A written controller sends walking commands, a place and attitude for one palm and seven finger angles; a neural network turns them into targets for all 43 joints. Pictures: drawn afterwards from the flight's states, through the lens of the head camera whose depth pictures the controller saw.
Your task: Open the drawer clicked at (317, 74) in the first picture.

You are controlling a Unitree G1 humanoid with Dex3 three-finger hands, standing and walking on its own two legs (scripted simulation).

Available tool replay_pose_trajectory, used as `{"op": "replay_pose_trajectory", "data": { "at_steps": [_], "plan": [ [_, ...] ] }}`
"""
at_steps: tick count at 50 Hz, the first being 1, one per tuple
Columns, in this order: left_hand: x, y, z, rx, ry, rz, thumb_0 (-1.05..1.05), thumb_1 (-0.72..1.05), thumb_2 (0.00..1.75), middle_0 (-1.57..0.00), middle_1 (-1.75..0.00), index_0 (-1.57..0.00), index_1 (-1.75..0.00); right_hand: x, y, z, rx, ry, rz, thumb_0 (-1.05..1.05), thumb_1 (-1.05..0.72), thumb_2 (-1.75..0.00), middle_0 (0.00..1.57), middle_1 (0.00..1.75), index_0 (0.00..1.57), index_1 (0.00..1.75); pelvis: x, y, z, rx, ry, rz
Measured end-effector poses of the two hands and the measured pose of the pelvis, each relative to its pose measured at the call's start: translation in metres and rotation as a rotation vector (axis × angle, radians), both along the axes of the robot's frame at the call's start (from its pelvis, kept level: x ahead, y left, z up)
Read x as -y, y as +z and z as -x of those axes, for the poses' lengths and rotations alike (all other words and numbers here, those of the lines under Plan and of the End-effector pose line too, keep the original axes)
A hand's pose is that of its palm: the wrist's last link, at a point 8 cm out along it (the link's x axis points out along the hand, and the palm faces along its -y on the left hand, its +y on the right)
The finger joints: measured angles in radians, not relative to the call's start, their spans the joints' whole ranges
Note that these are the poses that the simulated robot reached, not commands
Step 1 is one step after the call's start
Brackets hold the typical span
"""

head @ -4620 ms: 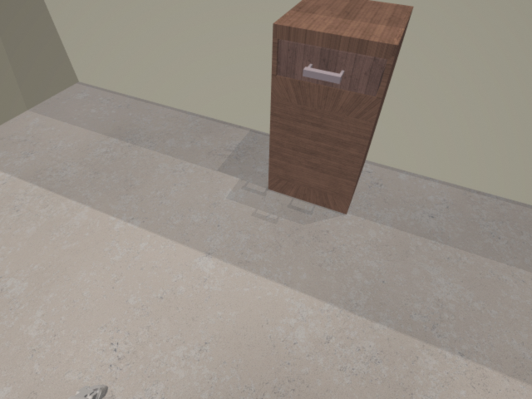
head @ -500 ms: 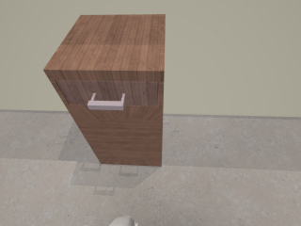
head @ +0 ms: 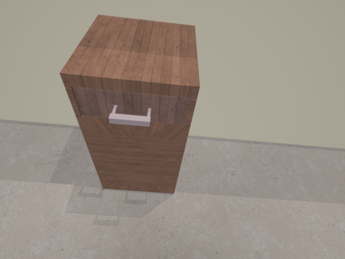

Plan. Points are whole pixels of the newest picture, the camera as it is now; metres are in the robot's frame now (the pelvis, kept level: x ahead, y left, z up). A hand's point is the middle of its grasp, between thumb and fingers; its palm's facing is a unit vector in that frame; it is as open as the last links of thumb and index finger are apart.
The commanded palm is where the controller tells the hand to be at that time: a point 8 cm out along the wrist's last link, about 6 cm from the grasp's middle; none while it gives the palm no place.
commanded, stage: come to a stop and stand still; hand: left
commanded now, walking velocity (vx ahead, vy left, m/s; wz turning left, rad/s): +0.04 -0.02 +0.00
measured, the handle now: (131, 114) +0.56 +0.17 -0.06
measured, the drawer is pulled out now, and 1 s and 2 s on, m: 0.00 0.00 0.00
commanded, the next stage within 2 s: look again from close up in 1.54 s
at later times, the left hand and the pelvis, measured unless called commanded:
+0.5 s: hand out of the picture +0.01 +0.10 -0.18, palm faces +0.07 -0.97 -0.22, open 7.2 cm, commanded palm none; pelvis -0.01 -0.08 -0.01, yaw +2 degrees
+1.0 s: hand out of the picture -0.02 +0.09 -0.18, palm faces +0.09 -0.98 -0.16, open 7.4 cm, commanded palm none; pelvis +0.01 -0.07 -0.01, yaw +1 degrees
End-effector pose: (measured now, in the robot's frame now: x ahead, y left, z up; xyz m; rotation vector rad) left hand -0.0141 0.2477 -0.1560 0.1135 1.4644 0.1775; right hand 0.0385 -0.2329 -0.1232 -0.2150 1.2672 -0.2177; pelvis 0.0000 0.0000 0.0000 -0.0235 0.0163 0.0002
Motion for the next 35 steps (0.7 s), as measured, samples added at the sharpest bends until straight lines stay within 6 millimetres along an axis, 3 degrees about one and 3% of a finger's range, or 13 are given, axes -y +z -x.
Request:
{"op": "replay_pose_trajectory", "data": {
  "at_steps": [9,14,21,35],
  "plan": [
    [0.044,0.006,-0.033,0.11,-0.066,-0.036,0.0,0.91,0.9,-0.19,-0.3,-0.2,-0.3,0.036,-0.029,0.078,-0.154,-0.093,-0.069,0.0,-0.9,-0.9,0.2,0.3,0.2,0.3,0.037,-0.01,0.013,0.01,0.0,-0.042],
    [0.074,0.019,-0.043,0.181,-0.061,-0.064,0.0,0.93,0.9,-0.2,-0.3,-0.2,-0.3,0.049,-0.04,0.099,-0.216,-0.091,-0.124,0.0,-0.91,-0.9,0.2,0.3,0.2,0.3,0.058,-0.007,0.012,0.029,0.017,-0.03],
    [0.094,0.014,-0.034,0.178,-0.026,-0.065,0.0,0.95,0.9,-0.2,-0.3,-0.2,-0.3,0.053,-0.044,0.092,-0.206,-0.059,-0.152,0.0,-0.91,-0.9,0.2,0.3,0.2,0.3,0.078,-0.01,0.01,0.046,0.036,-0.022],
    [0.129,0.004,0.028,-0.009,0.051,0.018,0.0,0.92,0.9,-0.2,-0.3,-0.2,-0.3,0.062,-0.038,0.048,-0.172,-0.008,-0.123,0.0,-0.91,-0.9,0.2,0.3,0.2,0.3,0.084,-0.008,-0.001,0.038,0.033,-0.021]
  ]
}}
